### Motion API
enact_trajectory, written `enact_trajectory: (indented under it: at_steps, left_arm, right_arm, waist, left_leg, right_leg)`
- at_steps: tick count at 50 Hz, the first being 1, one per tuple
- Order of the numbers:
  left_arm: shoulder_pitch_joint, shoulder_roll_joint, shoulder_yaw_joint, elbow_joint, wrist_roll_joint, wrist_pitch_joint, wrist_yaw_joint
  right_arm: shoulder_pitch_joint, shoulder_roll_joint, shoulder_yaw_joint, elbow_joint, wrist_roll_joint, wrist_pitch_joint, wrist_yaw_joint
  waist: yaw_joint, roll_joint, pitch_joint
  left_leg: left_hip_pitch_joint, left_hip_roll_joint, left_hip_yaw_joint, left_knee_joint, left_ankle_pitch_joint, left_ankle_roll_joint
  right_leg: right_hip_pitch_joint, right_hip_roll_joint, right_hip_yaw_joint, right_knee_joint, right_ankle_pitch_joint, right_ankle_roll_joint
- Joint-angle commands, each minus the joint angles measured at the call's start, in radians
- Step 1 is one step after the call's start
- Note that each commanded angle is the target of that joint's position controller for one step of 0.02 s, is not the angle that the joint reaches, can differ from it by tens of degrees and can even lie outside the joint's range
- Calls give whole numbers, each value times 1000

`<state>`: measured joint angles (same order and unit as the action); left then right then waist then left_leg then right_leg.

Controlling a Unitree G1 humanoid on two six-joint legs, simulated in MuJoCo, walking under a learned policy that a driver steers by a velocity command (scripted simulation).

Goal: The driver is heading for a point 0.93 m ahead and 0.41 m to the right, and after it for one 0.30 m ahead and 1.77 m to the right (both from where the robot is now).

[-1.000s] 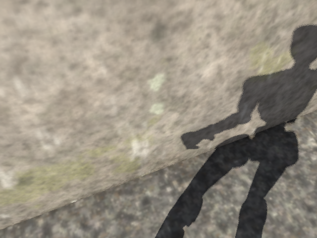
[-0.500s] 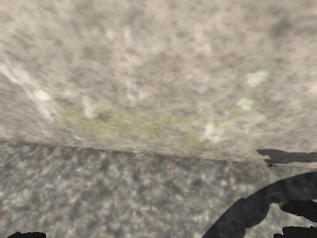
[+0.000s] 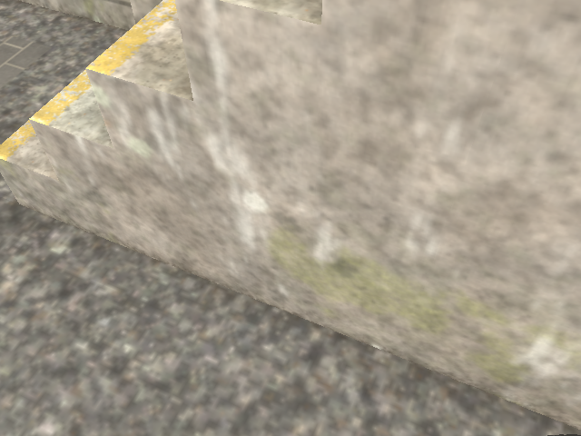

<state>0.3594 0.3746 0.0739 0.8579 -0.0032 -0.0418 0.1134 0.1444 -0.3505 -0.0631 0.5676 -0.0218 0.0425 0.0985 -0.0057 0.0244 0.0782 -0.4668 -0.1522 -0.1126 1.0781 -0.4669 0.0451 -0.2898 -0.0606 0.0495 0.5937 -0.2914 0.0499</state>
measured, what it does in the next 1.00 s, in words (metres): steps to the left, turning right: left foot, then right foot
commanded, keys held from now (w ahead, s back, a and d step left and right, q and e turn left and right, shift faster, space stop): w+e+shift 0.96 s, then w+shift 0.04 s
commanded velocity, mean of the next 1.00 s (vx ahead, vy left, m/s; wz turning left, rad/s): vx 0.05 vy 0.08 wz -0.78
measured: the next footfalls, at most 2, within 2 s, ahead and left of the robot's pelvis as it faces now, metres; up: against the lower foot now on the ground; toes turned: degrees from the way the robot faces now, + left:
left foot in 0.18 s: +0.09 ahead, +0.22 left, +0.00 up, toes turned -11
right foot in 0.80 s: +0.03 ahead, -0.01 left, +0.00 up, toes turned -42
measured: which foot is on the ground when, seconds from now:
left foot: up 0.00-0.16, down 0.18-0.82, up 0.84-1.00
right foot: down 0.00-0.16, up 0.18-0.78, down 0.80-1.00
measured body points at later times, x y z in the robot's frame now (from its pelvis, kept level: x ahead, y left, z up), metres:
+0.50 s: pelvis +0.06 +0.15 +0.02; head +0.11 +0.13 +0.46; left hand +0.33 +0.35 -0.07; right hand +0.11 -0.17 -0.08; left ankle +0.05 +0.23 -0.72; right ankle +0.04 +0.03 -0.67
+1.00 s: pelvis +0.05 +0.10 +0.02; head +0.09 +0.04 +0.46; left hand +0.37 +0.22 -0.06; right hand -0.01 -0.24 -0.07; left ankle +0.18 +0.19 -0.69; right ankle +0.00 +0.02 -0.72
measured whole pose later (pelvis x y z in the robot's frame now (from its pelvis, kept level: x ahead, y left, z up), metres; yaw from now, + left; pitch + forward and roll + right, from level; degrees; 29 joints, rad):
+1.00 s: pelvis +0.05 +0.10 +0.02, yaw -48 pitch +2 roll +1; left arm 0.19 0.38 0.11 0.61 -0.01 0.04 -0.05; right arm 0.04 -0.35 -0.07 0.66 0.01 -0.03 -0.07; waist 0.05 0.02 0.14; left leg -0.43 0.01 -0.06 0.76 -0.36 -0.04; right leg -0.29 0.06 0.09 0.45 -0.18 -0.07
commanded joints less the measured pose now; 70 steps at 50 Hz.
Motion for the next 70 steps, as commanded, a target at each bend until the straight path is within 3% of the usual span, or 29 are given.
enact_trajectory:
  at_steps: [1, 5, 7, 9, 10, 13, 17, 19, 34, 39, 40, 41, 42, 43, 44, 46, 48, 52, 54, 55, 57, 59, 62, 64, 65, 66, 67, 68, 70]
  left_arm:
    - [-156, 216, 39, -105, -26, -21, 7]
    - [-101, 289, 90, -153, -9, 16, -8]
    - [-85, 217, 81, -187, -18, 28, -11]
    - [23, 22, 27, -207, 24, 38, -24]
    - [41, 25, 17, -254, 14, 36, -17]
    - [6, 113, 39, -203, -2, 62, -5]
    - [-26, 48, 11, -228, 0, 74, -24]
    - [-133, 64, 5, -285, -14, 91, -70]
    - [-354, 41, 7, -388, -30, 99, -160]
    - [-193, 99, 56, -333, -30, 98, -148]
    - [-98, 158, 85, -302, -21, 90, -131]
    - [-55, 273, 118, -288, -11, 81, -112]
    - [-104, 329, 127, -306, 46, 58, -125]
    - [-146, 269, 117, -323, 23, 33, -135]
    - [-190, 234, 108, -315, -3, 22, -128]
    - [-298, 185, 94, -347, -34, 37, -101]
    - [-386, 143, 70, -381, -10, 63, -161]
    - [-319, 51, 17, -392, 21, 54, -222]
    - [-200, -71, -31, -398, 46, 58, -233]
    - [-171, 11, -8, -379, 4, 72, -232]
    - [-130, 104, 13, -365, 40, 86, -210]
    - [-149, 78, 0, -379, 70, 90, -200]
    - [-138, -36, -31, -395, 60, 77, -191]
    - [-12, -39, -11, -342, 38, 72, -187]
    - [60, -17, 5, -306, 19, 74, -182]
    - [91, 34, 19, -292, 26, 77, -180]
    - [59, 161, 33, -335, 64, 73, -187]
    - [26, 168, 45, -357, 90, 63, -190]
    - [-100, 43, 17, -359, 67, 65, -172]
  right_arm:
    - [117, -143, -24, -54, -37, 12, -28]
    - [89, 8, 16, -94, -25, -3, -36]
    - [242, 4, -10, -25, 7, -7, -40]
    - [274, -102, -27, -17, -10, -10, -37]
    - [255, -233, -61, -46, -47, -12, -34]
    - [42, -63, -24, -71, -29, -19, -61]
    - [4, -31, -18, -39, -17, -48, -93]
    - [33, -97, -46, -14, 30, -82, -132]
    - [-61, -167, -73, 50, 18, -36, -110]
    - [-119, -158, -73, 54, 54, -23, -109]
    - [-92, -138, -68, 58, 55, -28, -108]
    - [-131, -71, -48, -2, 13, -46, -114]
    - [-199, -25, -21, -67, -22, -74, -118]
    - [-204, -82, -31, -63, -13, -79, -109]
    - [-190, -96, -34, -56, 14, -86, -106]
    - [-142, -125, -39, -18, -15, -85, -119]
    - [85, -145, -53, 106, 38, -69, -186]
    - [321, -153, -72, 214, 66, -83, -209]
    - [388, -288, -82, 204, -3, -97, -227]
    - [250, -305, -93, 199, 7, -115, -245]
    - [98, -247, -75, 191, 54, -108, -239]
    - [116, -255, -76, 194, 53, -88, -219]
    - [131, -322, -115, 150, 33, -75, -211]
    - [148, -276, -114, 123, 37, -72, -207]
    - [146, -213, -94, 109, 42, -72, -205]
    - [179, -127, -69, 102, 33, -68, -199]
    - [250, -40, -47, 66, -4, -62, -197]
    - [244, -80, -45, 61, 30, -59, -209]
    - [212, -135, -60, 84, 33, -36, -221]
  waist:
    - [-122, -184, 60]
    - [-84, -284, 59]
    - [-124, -247, 11]
    - [-49, 181, -108]
    - [-27, 429, -153]
    - [61, 125, -46]
    - [68, 68, -80]
    - [24, -35, -145]
    - [-26, 85, -132]
    - [98, 127, -193]
    - [141, 43, -195]
    - [122, -187, -186]
    - [80, -257, -329]
    - [83, -144, -332]
    - [42, -132, -237]
    - [-13, -55, -167]
    - [-68, -134, -143]
    - [-87, -149, -209]
    - [-31, 85, -192]
    - [22, 117, -64]
    - [110, 136, 17]
    - [105, 153, 73]
    - [91, 228, 64]
    - [125, 220, 27]
    - [150, 162, 7]
    - [144, -59, -51]
    - [57, -345, -135]
    - [75, -449, -157]
    - [5, -256, -55]
  left_leg:
    - [-137, 156, -107, 276, 35, -65]
    - [302, 107, 47, -330, -37, -66]
    - [510, 106, 90, -578, 213, -36]
    - [626, 290, -67, -658, 544, 28]
    - [461, 442, -326, -789, 508, 167]
    - [294, 364, -122, -811, 470, 142]
    - [394, 373, 51, -727, 865, 161]
    - [618, 570, -100, -701, 1157, 116]
    - [594, 477, 325, -709, 1055, 132]
    - [534, 454, 396, -479, 1125, 55]
    - [381, 397, 397, -313, 914, 4]
    - [-1, 280, 392, -78, 188, -84]
    - [-191, 140, 179, 141, -246, -142]
    - [-271, 168, 25, 166, -235, -134]
    - [-283, 187, 0, 122, -126, -120]
    - [-245, 192, 3, 7, 32, -130]
    - [135, 95, 134, -362, 99, -85]
    - [595, 208, 47, -653, 403, -37]
    - [558, 737, -650, -821, 172, 251]
    - [368, 759, -742, -920, -90, 259]
    - [228, 598, -481, -905, -156, 113]
    - [120, 486, -295, -913, -51, 48]
    - [-30, 364, -97, -952, 170, -17]
    - [-46, 349, -84, -901, 227, -26]
    - [-33, 310, -66, -777, 220, -35]
    - [-80, 207, 24, -489, 10, -62]
    - [-221, 88, 97, -222, -198, -94]
    - [-226, 140, 102, -3, -218, -91]
    - [-227, 184, 102, 145, -104, -86]
  right_leg:
    - [-68, -320, 504, -405, -286, -174]
    - [-216, -125, 186, -405, 52, -67]
    - [-216, -108, 186, -315, 94, -59]
    - [-316, 81, 35, 191, -369, -23]
    - [-424, 120, -39, 454, -413, 4]
    - [-387, 21, -30, 707, -249, 14]
    - [-325, -28, -47, 544, -108, 32]
    - [-446, -50, 95, 489, -85, 36]
    - [-226, -46, -153, 162, -46, 11]
    - [45, 31, -183, -97, -2, -96]
    - [221, 34, -100, -194, 217, -154]
    - [466, -146, 232, -155, 822, -264]
    - [518, -293, 570, -196, 801, -456]
    - [536, -314, 540, -249, 684, -459]
    - [454, -246, 426, -258, 613, -394]
    - [325, -169, 327, -249, 601, -309]
    - [37, 49, 120, -246, 505, -313]
    - [-206, 113, 181, -63, -98, -215]
    - [-452, 188, 241, 462, -366, -107]
    - [-479, 126, 298, 622, -232, -92]
    - [-395, 89, 253, 708, -108, -67]
    - [-264, 60, 127, 541, -76, -36]
    - [102, 98, 20, 159, -164, -43]
    - [316, 96, -13, -54, 43, -77]
    - [364, 91, -15, -172, 44, -94]
    - [444, 27, 46, -257, 68, -105]
    - [444, -190, 264, -219, 352, -203]
    - [268, -199, 346, -340, 163, -302]
    - [139, -149, 212, -355, 101, -261]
